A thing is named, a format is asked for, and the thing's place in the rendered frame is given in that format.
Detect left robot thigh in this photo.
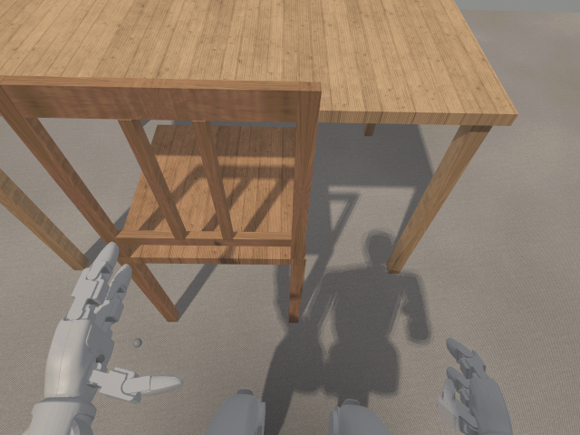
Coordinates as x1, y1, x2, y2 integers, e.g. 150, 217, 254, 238
203, 394, 266, 435

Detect robot right hand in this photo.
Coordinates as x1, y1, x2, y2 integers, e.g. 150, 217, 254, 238
437, 338, 513, 435

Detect right robot thigh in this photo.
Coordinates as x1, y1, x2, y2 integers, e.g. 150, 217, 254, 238
329, 404, 391, 435

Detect chair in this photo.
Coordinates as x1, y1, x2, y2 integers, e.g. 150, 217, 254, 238
0, 75, 322, 323

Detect robot thigh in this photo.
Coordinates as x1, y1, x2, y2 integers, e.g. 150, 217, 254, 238
203, 394, 266, 435
329, 404, 391, 435

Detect left robot forearm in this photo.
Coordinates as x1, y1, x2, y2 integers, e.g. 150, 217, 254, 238
22, 398, 97, 435

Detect robot left hand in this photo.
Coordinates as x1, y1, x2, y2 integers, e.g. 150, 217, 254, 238
43, 242, 184, 405

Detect table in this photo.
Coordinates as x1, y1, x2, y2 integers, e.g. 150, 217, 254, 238
0, 0, 518, 274

